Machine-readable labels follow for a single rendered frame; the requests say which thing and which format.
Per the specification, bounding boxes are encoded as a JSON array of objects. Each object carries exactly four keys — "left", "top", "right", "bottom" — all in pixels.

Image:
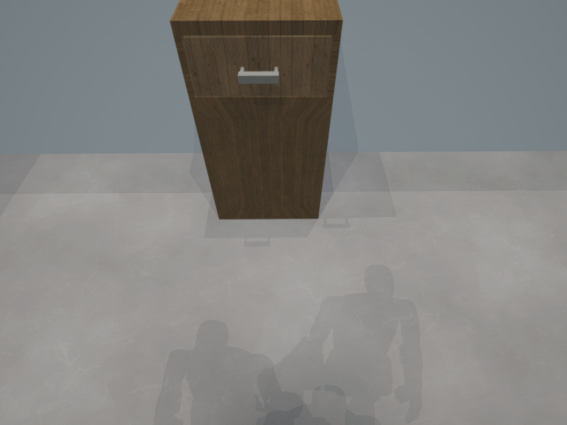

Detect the drawer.
[{"left": 183, "top": 35, "right": 331, "bottom": 97}]

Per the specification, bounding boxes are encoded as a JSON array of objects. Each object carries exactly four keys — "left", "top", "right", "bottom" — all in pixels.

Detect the cabinet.
[{"left": 170, "top": 0, "right": 343, "bottom": 220}]

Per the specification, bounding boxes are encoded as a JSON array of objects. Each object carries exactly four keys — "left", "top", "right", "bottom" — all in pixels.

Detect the handle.
[{"left": 237, "top": 67, "right": 279, "bottom": 84}]

